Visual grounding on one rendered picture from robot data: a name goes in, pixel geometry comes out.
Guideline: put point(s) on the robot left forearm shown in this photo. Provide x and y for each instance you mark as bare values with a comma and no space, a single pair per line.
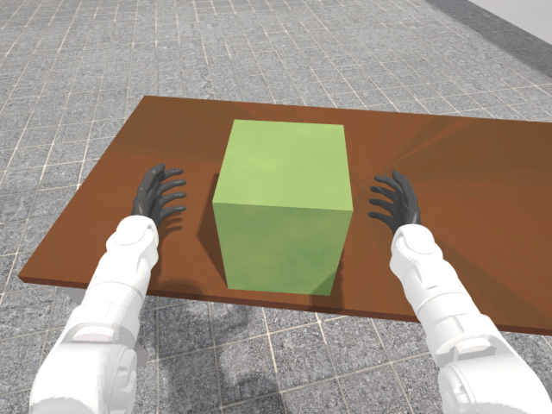
110,309

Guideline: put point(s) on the robot left hand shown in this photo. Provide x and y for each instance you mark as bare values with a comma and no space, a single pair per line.
149,202

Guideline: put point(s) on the robot right forearm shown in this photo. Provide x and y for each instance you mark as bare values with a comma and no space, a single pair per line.
455,330

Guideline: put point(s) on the table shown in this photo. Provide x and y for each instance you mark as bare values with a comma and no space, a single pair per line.
483,186

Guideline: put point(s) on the left robot upper arm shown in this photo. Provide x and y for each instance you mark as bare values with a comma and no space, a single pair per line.
87,378

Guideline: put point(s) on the robot right hand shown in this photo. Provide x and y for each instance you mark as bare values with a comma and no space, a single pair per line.
404,209

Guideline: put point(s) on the carton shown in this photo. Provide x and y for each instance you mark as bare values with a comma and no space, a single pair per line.
283,206

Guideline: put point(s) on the right robot upper arm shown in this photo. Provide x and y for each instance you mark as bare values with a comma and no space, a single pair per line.
496,384

